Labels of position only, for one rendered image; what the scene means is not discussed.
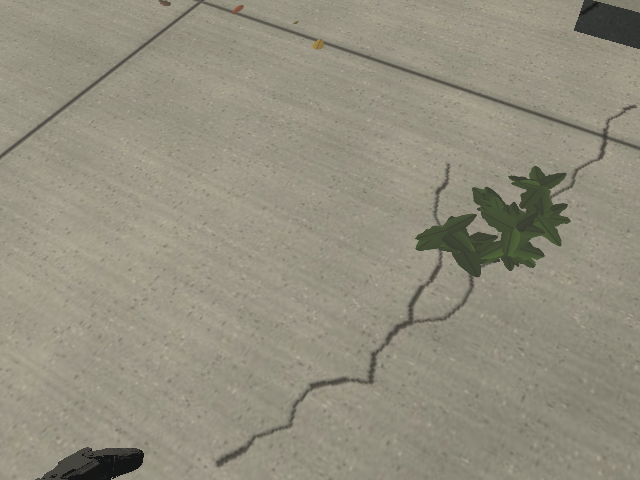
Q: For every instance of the robot left hand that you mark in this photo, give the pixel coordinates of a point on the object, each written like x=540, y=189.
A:
x=103, y=464

